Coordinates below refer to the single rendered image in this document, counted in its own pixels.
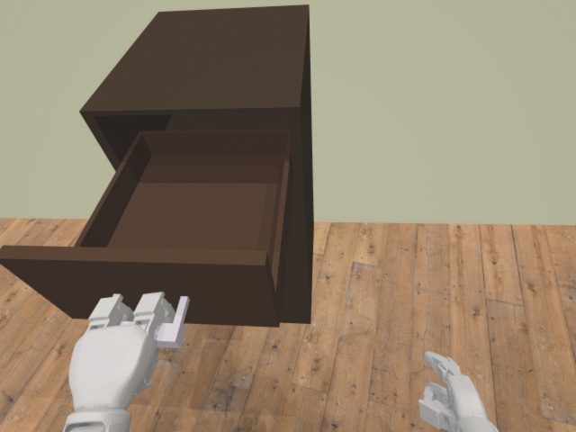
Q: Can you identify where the drawer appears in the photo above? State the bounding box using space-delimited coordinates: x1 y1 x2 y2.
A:
0 129 293 328

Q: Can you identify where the cabinet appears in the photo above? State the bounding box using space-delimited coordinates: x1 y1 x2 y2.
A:
79 4 314 324

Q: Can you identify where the robot right hand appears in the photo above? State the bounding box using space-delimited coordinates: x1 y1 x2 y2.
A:
418 351 488 432

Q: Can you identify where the left robot forearm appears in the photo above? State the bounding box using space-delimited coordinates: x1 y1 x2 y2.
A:
63 408 131 432

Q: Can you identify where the robot left hand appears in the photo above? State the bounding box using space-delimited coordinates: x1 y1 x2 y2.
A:
68 292 176 411

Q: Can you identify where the handle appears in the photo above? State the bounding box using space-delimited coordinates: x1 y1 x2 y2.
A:
112 293 190 348

